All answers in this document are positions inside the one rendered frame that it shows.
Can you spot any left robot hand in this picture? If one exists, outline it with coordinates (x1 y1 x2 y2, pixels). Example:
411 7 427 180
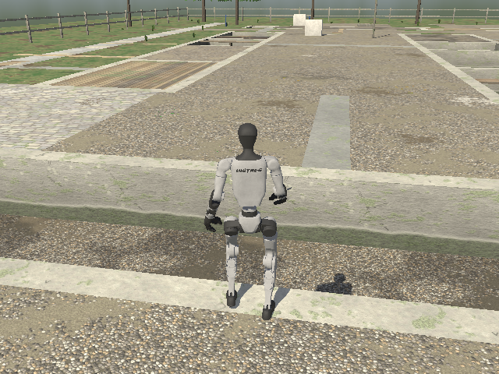
204 216 222 232

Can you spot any right robot upper arm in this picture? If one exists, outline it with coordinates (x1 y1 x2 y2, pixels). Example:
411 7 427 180
264 156 285 196

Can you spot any left robot forearm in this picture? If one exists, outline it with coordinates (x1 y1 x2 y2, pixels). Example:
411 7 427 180
206 190 220 219

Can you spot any robot left foot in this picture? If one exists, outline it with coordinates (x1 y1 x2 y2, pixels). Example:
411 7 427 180
226 290 237 307

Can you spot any right robot forearm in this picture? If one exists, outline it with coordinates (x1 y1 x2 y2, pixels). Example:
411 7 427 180
278 184 287 199

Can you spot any left robot shin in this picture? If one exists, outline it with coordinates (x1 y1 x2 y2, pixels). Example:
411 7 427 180
226 245 237 296

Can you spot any right robot hand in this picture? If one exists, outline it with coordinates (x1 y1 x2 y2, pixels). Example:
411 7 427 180
269 193 287 205

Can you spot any left robot upper arm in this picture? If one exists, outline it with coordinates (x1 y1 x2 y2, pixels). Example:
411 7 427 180
212 157 232 202

